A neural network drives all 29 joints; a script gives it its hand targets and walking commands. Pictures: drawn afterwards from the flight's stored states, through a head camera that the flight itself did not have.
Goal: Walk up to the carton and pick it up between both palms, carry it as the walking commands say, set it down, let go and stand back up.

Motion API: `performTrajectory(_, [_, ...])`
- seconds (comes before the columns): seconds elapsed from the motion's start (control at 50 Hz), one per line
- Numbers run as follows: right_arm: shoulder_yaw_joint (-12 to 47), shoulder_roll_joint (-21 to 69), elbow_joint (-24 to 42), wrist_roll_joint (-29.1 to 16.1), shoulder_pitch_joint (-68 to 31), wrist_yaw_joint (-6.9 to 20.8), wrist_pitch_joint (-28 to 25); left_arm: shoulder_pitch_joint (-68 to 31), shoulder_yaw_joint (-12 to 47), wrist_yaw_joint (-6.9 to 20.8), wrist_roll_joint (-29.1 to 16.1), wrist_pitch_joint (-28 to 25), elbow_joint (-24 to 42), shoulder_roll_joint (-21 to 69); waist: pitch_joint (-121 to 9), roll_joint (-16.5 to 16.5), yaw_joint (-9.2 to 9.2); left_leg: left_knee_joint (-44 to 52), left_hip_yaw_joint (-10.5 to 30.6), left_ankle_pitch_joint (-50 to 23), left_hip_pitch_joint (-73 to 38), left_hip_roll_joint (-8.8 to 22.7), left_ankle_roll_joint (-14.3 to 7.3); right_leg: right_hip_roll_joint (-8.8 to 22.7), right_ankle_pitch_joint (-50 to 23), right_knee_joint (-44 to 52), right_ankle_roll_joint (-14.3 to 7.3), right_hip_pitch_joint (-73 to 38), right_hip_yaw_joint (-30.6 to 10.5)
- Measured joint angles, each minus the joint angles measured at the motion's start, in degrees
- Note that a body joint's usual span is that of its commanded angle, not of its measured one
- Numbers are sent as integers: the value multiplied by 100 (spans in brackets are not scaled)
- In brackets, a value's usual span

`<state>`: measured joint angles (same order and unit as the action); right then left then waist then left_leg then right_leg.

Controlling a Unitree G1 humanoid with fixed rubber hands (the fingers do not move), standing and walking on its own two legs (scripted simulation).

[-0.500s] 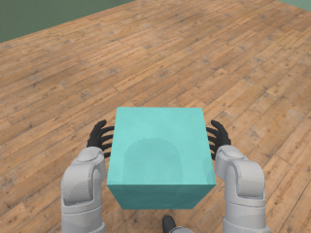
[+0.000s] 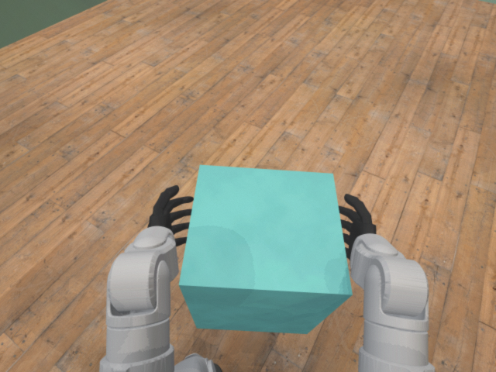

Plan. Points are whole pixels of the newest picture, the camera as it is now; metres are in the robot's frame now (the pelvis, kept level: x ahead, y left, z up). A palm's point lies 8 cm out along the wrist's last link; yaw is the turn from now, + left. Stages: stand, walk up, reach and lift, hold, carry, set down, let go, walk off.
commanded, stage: carry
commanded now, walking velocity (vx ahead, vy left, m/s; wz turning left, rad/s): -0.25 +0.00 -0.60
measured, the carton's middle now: (258, 257) +0.29 +0.00 +0.00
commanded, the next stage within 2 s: none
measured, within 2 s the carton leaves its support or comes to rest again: neither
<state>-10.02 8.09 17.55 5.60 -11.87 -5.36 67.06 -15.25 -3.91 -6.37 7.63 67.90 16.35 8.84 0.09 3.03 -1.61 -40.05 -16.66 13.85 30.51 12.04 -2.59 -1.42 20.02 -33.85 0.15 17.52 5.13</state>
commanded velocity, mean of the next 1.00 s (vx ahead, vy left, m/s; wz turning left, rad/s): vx -0.25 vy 0.00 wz -0.60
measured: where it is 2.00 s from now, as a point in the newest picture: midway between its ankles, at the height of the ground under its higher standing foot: outside the picture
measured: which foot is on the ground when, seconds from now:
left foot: up 0.00-0.40, down 0.42-0.88, up 0.90-1.00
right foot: down 0.00-0.42, up 0.44-0.86, down 0.88-1.00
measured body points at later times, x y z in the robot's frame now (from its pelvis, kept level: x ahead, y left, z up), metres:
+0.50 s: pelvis -0.19 +0.05 +0.02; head -0.16 +0.08 +0.47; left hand +0.12 +0.12 +0.07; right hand +0.04 -0.16 +0.09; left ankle -0.20 +0.13 -0.72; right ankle -0.10 -0.10 -0.68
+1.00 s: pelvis -0.39 +0.12 +0.01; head -0.37 +0.08 +0.46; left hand -0.08 +0.04 +0.07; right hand -0.27 -0.18 +0.05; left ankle -0.27 +0.19 -0.66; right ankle -0.44 +0.02 -0.72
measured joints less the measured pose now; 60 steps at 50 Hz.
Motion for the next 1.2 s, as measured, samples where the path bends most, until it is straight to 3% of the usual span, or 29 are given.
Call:
performTrajectory(0.06, [71, -39, 86, -57, 279, -50, 57, 186, 150, 32, -11, -12, -78, -43, 130, -173, 155, -1301, 594, 1373, 434, -361, 449, 124, -185, -201, -132, 347, -311])
performTrajectory(0.14, [119, -45, 276, -195, 301, -172, 47, 247, 158, 82, -6, -69, 106, -53, 193, -290, 417, -2567, 1147, 1164, 635, -623, 680, 164, -645, -42, -113, 670, -671])
performTrajectory(0.2, [132, -30, 409, -275, 182, -249, -27, 205, 91, 134, 14, -173, 285, -43, 143, -327, 506, -2623, 1373, 1117, 404, -765, 810, 120, -955, 73, -100, 930, -887])
performTrajectory(0.26, [142, -9, 407, -282, 58, -276, -28, 226, 52, 170, 52, -228, 369, -47, 42, -399, 482, -2130, 1500, 1271, -29, -981, 840, 86, -1310, 293, -58, 1118, -1095])
performTrajectory(0.38, [222, 8, 170, -229, -41, -265, 65, 314, -37, 198, 107, -96, 385, -65, -122, -631, 278, -280, 1409, 1642, -1154, -1474, 605, 35, -2207, 1063, 175, 1274, -1497])
performTrajectory(0.42, [254, 8, 127, -228, -36, -253, 68, 314, -56, 198, 132, -11, 432, -67, -142, -690, 239, 896, 1186, 1427, -1714, -1531, 445, -49, -2491, 1376, 367, 1280, -1579])
performTrajectory(0.44, [289, 8, 80, -225, -14, -247, 28, 308, -88, 198, 132, 8, 429, -70, -86, -810, 219, 1147, 1110, 925, -1762, -1553, 250, -57, -2208, 1280, 465, 1338, -1600])
performTrajectory(0.48, [348, -20, 62, -217, 156, -238, 62, 477, -6, 185, 95, 39, 391, -96, -112, -718, 187, 1023, 1092, 533, -1604, -1343, -49, -203, -524, -19, 547, 1695, -1121])
performTrajectory(0.5, [347, -35, 88, -236, 249, -234, 115, 551, 56, 149, 57, 88, 389, -105, -140, -610, 159, 1027, 1107, 463, -1564, -1203, -104, -276, -57, -892, 520, 1888, -909])
performTrajectory(0.56, [300, -42, 273, -241, 334, -204, 200, 520, 137, 47, -35, 176, 458, -105, -133, -430, 21, 1120, 1090, 273, -1484, -891, -86, -373, 61, -2861, 393, 2098, -724])
performTrajectory(0.62, [214, -23, 319, -208, 184, -131, 145, 339, 96, -14, -50, 173, 541, -79, -135, -397, -124, 1037, 939, 158, -1307, -699, -90, -258, -54, -3528, 459, 1830, -703])
performTrajectory(0.72, [79, 9, 200, -112, -27, -34, 105, 27, -21, -57, -13, 225, 433, -15, -179, -317, -226, 782, 565, 9, -879, -455, -160, 74, 546, -2608, 529, 1039, -480])
performTrajectory(0.8, [22, 17, 91, -24, -70, -4, 134, -66, -69, -49, -17, 195, 205, 10, -138, -204, -143, 576, 249, -156, -512, -275, -185, 157, 710, -1549, 361, 477, -188])
performTrajectory(0.88, [47, 6, 63, 14, -17, -5, 113, -56, -70, -13, -18, 127, 88, 9, -90, -164, -65, 299, -132, -328, -130, -79, -123, 151, 116, -64, 94, -140, 30])
performTrajectory(0.9, [22, -3, 58, 12, 16, -9, 86, -20, -17, 4, -13, 55, 20, 4, -19, -14, -14, 135, -104, -210, -19, 47, -28, 47, 30, -6, 2, -98, 29])
performTrajectory(0.92, [24, -18, 59, -1, 108, -13, 75, 48, 55, 17, -6, 10, -44, -11, 34, 19, 43, -111, 48, 373, 99, 12, 181, 28, -17, -93, -65, 17, -31])
performTrajectory(0.96, [78, -43, 126, -49, 308, -52, 122, 197, 169, 34, -16, 11, -75, -46, 97, -149, 134, -1057, 484, 1260, 398, -250, 484, 134, -134, -210, -137, 259, -266])
performTrajectory(1.06, [123, -48, 350, -213, 324, -185, 84, 279, 195, 91, 4, -78, 161, -59, 172, -296, 448, -2710, 1210, 1112, 628, -578, 764, 175, -701, -3, -136, 674, -697])
performTrajectory(1.12, [125, -29, 451, -277, 177, -244, 14, 232, 125, 136, 32, -177, 329, -48, 107, -314, 514, -2679, 1427, 1068, 352, -711, 885, 116, -1022, 128, -129, 938, -888])
performTrajectory(1.2, [123, -8, 360, -264, 47, -263, 63, 260, 83, 176, 86, -188, 332, -54, -98, -352, 453, -1671, 1495, 1255, -330, -890, 892, 7, -1468, 426, -109, 1161, -1027])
